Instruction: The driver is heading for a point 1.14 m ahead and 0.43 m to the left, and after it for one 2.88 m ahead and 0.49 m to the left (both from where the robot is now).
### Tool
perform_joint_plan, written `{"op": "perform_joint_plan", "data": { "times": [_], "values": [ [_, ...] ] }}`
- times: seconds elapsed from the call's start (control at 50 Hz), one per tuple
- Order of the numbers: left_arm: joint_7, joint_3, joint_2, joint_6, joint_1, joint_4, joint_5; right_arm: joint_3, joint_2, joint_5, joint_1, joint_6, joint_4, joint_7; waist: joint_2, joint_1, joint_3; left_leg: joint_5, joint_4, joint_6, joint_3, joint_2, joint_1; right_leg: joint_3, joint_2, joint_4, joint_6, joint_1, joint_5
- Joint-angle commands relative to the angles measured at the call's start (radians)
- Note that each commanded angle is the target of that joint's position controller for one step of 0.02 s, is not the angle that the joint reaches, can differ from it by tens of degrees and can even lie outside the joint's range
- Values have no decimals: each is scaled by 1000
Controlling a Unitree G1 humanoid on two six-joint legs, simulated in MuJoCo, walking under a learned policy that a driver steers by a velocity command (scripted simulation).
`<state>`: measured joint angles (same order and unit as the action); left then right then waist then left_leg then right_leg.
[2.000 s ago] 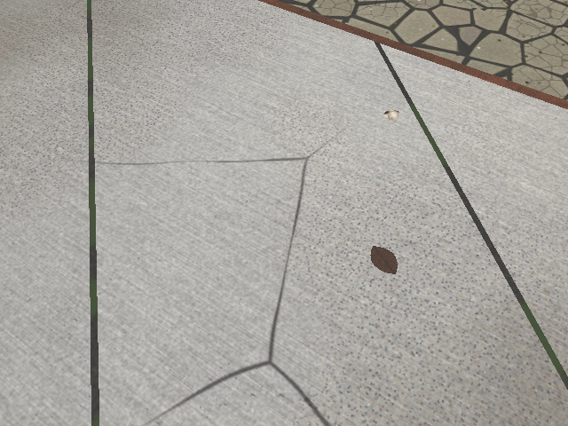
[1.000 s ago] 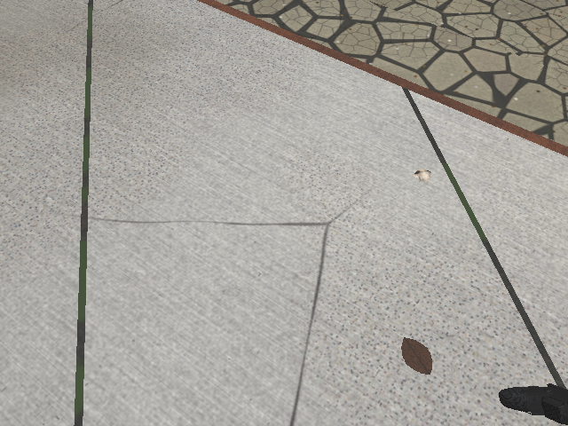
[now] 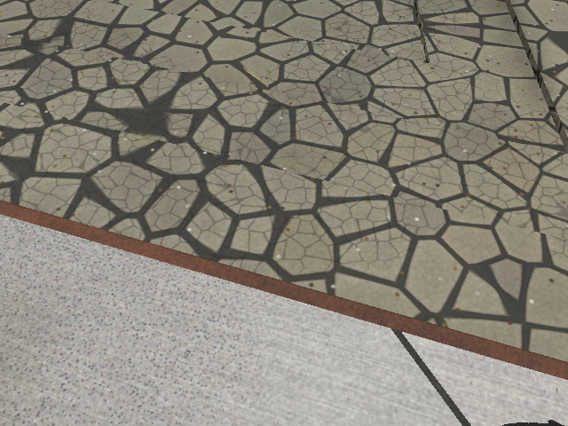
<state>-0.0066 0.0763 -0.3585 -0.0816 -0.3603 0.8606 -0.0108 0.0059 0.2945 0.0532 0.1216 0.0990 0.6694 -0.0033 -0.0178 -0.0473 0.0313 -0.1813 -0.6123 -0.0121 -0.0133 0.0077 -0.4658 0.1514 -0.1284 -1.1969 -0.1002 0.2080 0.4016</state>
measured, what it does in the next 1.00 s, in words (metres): walks ahead, turning left: right foot, then left foot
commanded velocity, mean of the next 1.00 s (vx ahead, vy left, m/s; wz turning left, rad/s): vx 0.24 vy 0.00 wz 0.67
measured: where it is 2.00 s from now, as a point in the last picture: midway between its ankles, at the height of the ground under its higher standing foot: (193, 258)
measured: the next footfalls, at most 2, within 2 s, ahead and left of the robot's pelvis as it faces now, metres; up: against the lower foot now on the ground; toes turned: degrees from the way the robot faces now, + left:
right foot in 0.26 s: +0.40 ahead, -0.05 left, +0.00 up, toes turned +13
left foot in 0.68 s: +0.29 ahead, +0.17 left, +0.00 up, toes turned +35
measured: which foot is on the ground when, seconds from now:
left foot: down 0.00-0.26, up 0.28-0.66, down 0.68-1.00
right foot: up 0.00-0.24, down 0.26-0.68, up 0.70-1.00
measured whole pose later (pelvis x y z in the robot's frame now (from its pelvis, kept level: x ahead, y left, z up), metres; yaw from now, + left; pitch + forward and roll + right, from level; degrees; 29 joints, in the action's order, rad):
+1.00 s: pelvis +0.31 +0.08 +0.02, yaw +44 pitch +2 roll -1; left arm -0.03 0.05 -0.30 0.03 -0.27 0.73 -0.03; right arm 0.06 0.29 0.03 0.26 -0.03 0.65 0.03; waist -0.01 0.01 -0.04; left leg -0.20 -0.42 0.08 -0.11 0.10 -0.25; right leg -0.02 0.04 -0.84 0.04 0.47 0.31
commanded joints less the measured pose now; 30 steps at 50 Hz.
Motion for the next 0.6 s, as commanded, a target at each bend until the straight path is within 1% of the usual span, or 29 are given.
{"op": "perform_joint_plan", "data": {
  "times": [0.02, 0.04, 0.06, 0.08, 0.1, 0.12, 0.14, 0.16, 0.18, 0.2, 0.22, 0.24, 0.26, 0.28, 0.3, 0.32, 0.34, 0.36, 0.38, 0.4, 0.42, 0.46, 0.5, 0.52, 0.56, 0.6],
  "values": [
    [-3, -20, -25, -16, 172, -135, -41, 50, 86, -20, 263, 5, 61, 13, -7, 125, -87, 445, 256, 236, -433, -255, 532, -55, 95, -147, 30, 515, -44],
    [-9, -29, 4, -10, 157, -168, -48, 42, 73, -32, 305, 12, 99, 11, 97, 93, -85, 670, 239, 260, -405, -255, 526, -58, 104, -103, 52, 534, -11],
    [-9, -38, 15, -1, 174, -178, -58, 37, 50, -43, 336, 15, 134, 13, 114, 83, -70, 767, 244, 248, -375, -230, 512, -71, 122, -45, 70, 542, 23],
    [-12, -46, 25, 5, 193, -198, -60, 37, 52, -54, 350, 17, 152, 9, 114, 68, -64, 807, 257, 236, -349, -212, 485, -77, 129, 41, 86, 532, 37],
    [-17, -54, 31, 6, 214, -217, -56, 42, 72, -51, 321, 13, 154, 4, 97, 43, -63, 814, 280, 226, -321, -182, 417, -99, 123, 153, 101, 478, 7],
    [-23, -66, 37, 5, 242, -242, -45, 52, 110, -43, 274, 6, 144, -4, 97, 20, -50, 835, 299, 215, -277, -148, 316, -120, 111, 302, 110, 390, -59],
    [-28, -80, 54, 6, 249, -247, -27, 63, 133, -39, 226, -4, 133, -5, 109, 3, -59, 797, 310, 181, -212, -93, 200, -147, 86, 461, 110, 229, -189],
    [-28, -83, 52, 11, 253, -243, -12, 75, 156, -38, 226, -12, 131, -1, 143, 5, -77, 721, 311, 156, -201, -60, 143, -167, 49, 541, 110, 103, -313],
    [-23, -80, 35, 18, 243, -237, -6, 83, 168, -46, 242, -18, 132, 4, 148, 2, -90, 629, 301, 134, -223, -56, 109, -160, 32, 575, 106, 5, -416],
    [-14, -73, 12, 25, 225, -230, -8, 88, 170, -55, 249, -23, 128, 6, 136, -10, -93, 549, 273, 111, -250, -55, 92, -136, 39, 610, 99, -65, -485],
    [-2, -65, -8, 28, 196, -216, -16, 91, 165, -65, 250, -27, 122, 5, 106, -26, -92, 510, 214, 86, -259, -42, 84, -120, 55, 652, 90, -128, -537],
    [12, -56, -32, 26, 165, -205, -31, 93, 158, -73, 264, -29, 119, 5, 73, -37, -98, 489, 116, 58, -260, -9, 86, -96, 86, 683, 79, -184, -563],
    [25, -50, -60, 17, 120, -202, -48, 94, 145, -80, 287, -30, 113, 5, 27, -55, -123, 351, -47, 36, -243, 40, 60, -52, 166, 712, 61, -259, -677],
    [36, -40, -126, 9, 50, -216, -62, 83, 88, -90, 336, -34, 77, 1, -127, -49, -235, -130, -329, 17, -166, 97, -12, 139, 432, 662, 15, -390, -1100],
    [22, -35, -109, 21, 18, -233, -38, 77, 53, -117, 520, -59, 75, -27, -236, 7, -447, -583, -605, 25, -96, 131, -29, 311, 702, 610, -115, -485, -1430],
    [22, -34, -55, 30, 83, -247, -2, 89, 115, -72, 525, -88, 106, -38, -132, 22, -428, -477, -682, 22, -62, 75, -55, 322, 641, 657, -140, -383, -1248],
    [27, -51, 14, 31, 157, -264, 4, 94, 115, -47, 455, -108, 104, -33, -84, 39, -302, -402, -689, 8, -48, 43, -86, 216, 558, 709, -126, -269, -1060],
    [34, -61, 48, 33, 211, -265, -5, 99, 110, -36, 403, -119, 93, -23, -85, 60, -215, -350, -673, -8, -36, 17, -105, 137, 496, 757, -107, -190, -945],
    [42, -60, 45, 35, 228, -261, -8, 102, 106, -29, 374, -132, 80, -11, -113, 71, -157, -323, -669, -21, -32, 2, -105, 68, 470, 791, -108, -123, -929],
    [47, -53, 30, 35, 217, -250, -9, 102, 91, -28, 361, -146, 71, -1, -125, 80, -130, -302, -669, -30, -22, -2, -79, 18, 456, 814, -113, -65, -925],
    [48, -47, 23, 34, 212, -243, -11, 101, 75, -32, 347, -155, 58, 4, -121, 90, -134, -282, -664, -33, -16, -4, -67, -13, 453, 827, -122, -43, -907],
    [49, -41, 23, 32, 215, -238, -16, 99, 55, -35, 298, -168, 28, 13, -104, 100, -137, -245, -619, -31, -10, -16, -69, -67, 457, 848, -128, -22, -842],
    [48, -35, 20, 34, 221, -234, -20, 92, 39, -35, 232, -180, -11, 27, -120, 100, -121, -189, -508, -22, -1, -45, -64, -124, 462, 865, -112, 1, -735],
    [46, -31, 15, 36, 230, -234, -22, 88, 34, -37, 203, -184, -28, 35, -132, 101, -118, -154, -433, -15, 7, -57, -29, -162, 453, 867, -95, 24, -664],
    [37, -19, -6, 40, 243, -239, -25, 82, 35, -44, 154, -190, -56, 50, -153, 95, -116, -105, -287, 4, 40, -58, 77, -231, 444, 861, -59, 80, -530],
    [27, -3, -38, 47, 211, -234, -24, 84, 54, -48, 98, -193, -81, 57, -157, 69, -109, -125, -191, 15, 86, -39, 129, -258, 465, 835, -37, 76, -427]
  ]
}}
Over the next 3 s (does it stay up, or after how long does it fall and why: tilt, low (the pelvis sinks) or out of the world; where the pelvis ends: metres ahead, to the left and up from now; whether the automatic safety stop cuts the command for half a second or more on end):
stays up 1.90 0.46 -0.10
